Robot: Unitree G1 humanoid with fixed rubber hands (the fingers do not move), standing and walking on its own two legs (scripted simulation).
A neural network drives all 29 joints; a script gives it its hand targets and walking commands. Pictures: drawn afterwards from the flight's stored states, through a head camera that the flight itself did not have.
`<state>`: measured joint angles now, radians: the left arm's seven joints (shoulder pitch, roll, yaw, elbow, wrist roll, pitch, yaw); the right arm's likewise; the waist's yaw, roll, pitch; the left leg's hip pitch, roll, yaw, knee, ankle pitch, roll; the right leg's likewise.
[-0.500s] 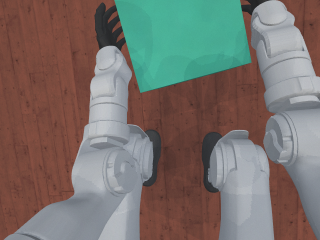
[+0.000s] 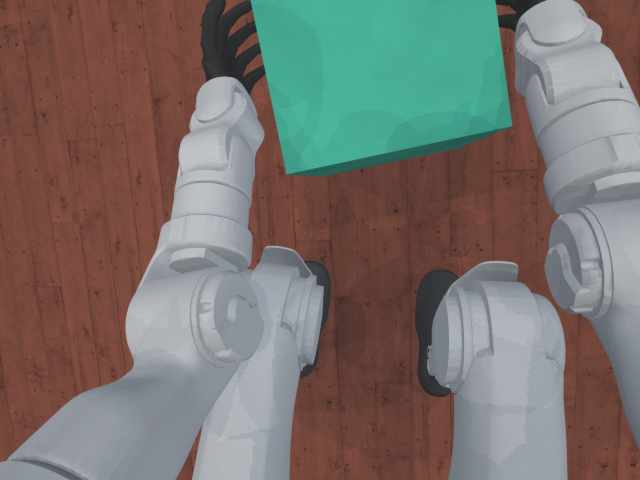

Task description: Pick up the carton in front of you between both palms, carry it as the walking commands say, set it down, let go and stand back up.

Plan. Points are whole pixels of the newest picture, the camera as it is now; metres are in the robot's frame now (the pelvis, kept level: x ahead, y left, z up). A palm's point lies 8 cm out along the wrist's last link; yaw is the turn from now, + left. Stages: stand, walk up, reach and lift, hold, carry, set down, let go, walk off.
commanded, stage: set down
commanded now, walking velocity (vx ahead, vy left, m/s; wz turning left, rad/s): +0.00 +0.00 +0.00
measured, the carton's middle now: (375, 76) +0.52 -0.02 -0.24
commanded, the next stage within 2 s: none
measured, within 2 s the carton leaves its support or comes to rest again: rests again in 0.10 s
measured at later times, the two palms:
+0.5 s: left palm (221, 85) +0.51 +0.14 -0.15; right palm (521, 16) +0.55 -0.16 -0.17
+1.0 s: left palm (208, 108) +0.49 +0.18 -0.18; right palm (573, 15) +0.55 -0.21 -0.19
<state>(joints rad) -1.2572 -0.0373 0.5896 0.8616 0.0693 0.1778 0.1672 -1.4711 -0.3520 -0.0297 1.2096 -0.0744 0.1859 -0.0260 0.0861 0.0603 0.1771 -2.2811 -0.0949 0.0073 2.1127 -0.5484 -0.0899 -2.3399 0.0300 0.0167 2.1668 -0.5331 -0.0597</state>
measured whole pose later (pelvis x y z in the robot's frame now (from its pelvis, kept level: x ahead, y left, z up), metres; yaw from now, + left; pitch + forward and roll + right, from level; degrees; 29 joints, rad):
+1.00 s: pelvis +0.00 +0.01 -0.01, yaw +0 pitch +35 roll +5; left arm -1.25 0.17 0.25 1.02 -0.25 0.02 0.18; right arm -1.48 -0.56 0.13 1.21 0.20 0.05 0.02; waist 0.08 0.08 0.36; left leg -2.23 -0.10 0.02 2.17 -0.56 -0.08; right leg -2.28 0.02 0.03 2.23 -0.56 -0.05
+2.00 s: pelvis +0.04 +0.00 +0.23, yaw -3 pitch +45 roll +4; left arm -0.81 -0.02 0.35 0.55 -0.03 0.18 0.18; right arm -1.17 -0.44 -0.14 1.00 -0.05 0.18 0.13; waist 0.13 -0.01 -0.08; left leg -1.67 -0.05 -0.02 1.28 -0.40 -0.05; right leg -1.71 0.05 0.04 1.32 -0.39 -0.03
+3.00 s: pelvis +0.15 +0.01 +0.40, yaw -5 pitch +3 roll +0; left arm 0.23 0.22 0.02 0.43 -0.02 0.05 -0.06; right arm 0.22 -0.21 -0.05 0.47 0.00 0.04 0.05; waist 0.01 0.00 0.02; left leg -0.21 -0.04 -0.06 0.44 -0.28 0.01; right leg -0.21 0.02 0.04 0.43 -0.27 0.00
